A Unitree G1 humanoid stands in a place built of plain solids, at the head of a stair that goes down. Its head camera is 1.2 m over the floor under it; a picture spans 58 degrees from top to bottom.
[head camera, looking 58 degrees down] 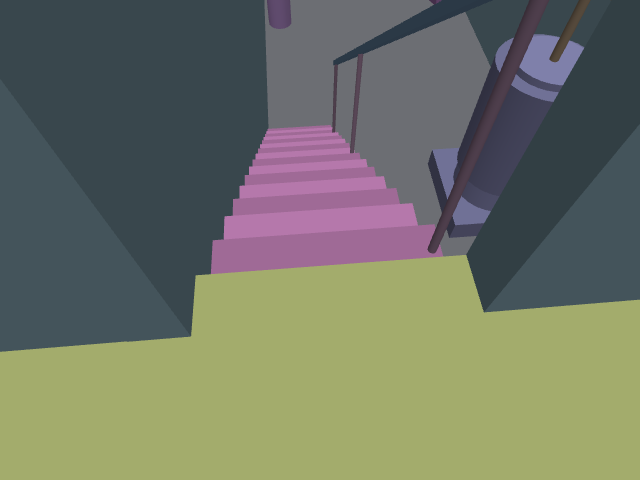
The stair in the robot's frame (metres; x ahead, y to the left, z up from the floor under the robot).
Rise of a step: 0.20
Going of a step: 0.25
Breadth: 0.86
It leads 5 degrees to the left of straight ahead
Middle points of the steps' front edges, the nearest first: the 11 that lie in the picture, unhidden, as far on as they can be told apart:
0.66 -0.04 0.00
0.91 -0.02 -0.20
1.16 0.00 -0.39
1.41 0.02 -0.59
1.65 0.05 -0.79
1.90 0.07 -0.99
2.15 0.09 -1.18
2.40 0.11 -1.38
2.65 0.13 -1.58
2.90 0.15 -1.77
3.15 0.17 -1.97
